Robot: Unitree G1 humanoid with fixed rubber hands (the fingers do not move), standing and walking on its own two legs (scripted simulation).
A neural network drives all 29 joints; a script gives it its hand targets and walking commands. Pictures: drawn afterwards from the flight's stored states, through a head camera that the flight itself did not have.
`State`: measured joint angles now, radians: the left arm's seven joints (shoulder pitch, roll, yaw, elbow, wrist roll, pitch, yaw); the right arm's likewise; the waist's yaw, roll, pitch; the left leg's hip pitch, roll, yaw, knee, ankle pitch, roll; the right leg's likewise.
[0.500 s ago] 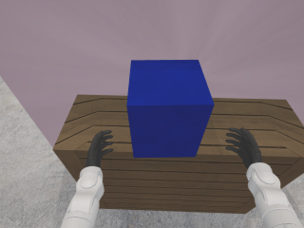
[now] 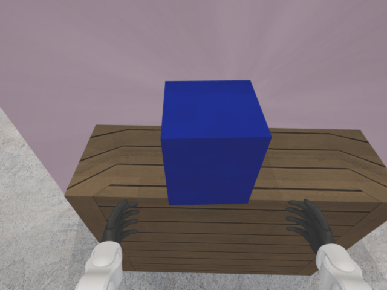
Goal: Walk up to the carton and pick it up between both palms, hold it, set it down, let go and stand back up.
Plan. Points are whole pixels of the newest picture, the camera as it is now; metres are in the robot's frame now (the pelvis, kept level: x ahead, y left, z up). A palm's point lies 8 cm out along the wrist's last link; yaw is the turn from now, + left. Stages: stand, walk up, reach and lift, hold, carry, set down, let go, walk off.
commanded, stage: set down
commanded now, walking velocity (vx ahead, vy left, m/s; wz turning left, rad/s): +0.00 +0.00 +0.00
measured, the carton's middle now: (208, 144) +0.45 -0.01 +0.04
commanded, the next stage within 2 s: none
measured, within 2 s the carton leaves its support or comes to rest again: neither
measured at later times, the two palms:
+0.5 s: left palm (105, 273) +0.17 +0.20 -0.04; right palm (316, 273) +0.17 -0.22 -0.04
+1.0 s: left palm (106, 283) +0.16 +0.21 -0.07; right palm out of the picture +0.14 -0.21 -0.08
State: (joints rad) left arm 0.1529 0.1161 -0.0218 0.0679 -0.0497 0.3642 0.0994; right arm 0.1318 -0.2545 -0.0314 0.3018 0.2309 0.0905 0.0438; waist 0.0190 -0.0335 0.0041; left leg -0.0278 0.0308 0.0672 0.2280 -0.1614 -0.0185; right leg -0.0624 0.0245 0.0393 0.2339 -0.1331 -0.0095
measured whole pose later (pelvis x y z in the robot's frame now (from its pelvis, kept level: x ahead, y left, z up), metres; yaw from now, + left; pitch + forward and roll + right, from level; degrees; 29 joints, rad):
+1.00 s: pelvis +0.00 +0.00 +0.00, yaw -1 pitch -1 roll +0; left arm 0.20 0.15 -0.02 0.20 -0.01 0.57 0.05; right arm 0.27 -0.16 -0.02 0.37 0.08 0.24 0.03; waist 0.04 -0.02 0.06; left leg -0.08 0.04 0.08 0.29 -0.19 -0.02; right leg -0.13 0.03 0.06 0.30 -0.15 -0.01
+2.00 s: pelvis -0.02 +0.00 -0.02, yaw +1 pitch +4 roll +0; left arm -0.14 0.12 0.11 0.64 0.13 0.69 0.00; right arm -0.13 -0.12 -0.05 0.95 0.00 0.18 0.00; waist -0.02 -0.02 0.10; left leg -0.33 0.03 0.05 0.50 -0.25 -0.01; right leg -0.35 0.02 0.02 0.49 -0.22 -0.01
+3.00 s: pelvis -0.03 +0.00 -0.01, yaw +0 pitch -3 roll +0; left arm 0.24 0.25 -0.04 0.42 -0.03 0.23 0.02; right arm 0.14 -0.14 -0.13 0.82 -0.08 -0.21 0.06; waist 0.02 -0.03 0.01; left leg -0.16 0.02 0.06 0.45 -0.24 0.00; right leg -0.21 0.01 0.03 0.47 -0.22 -0.01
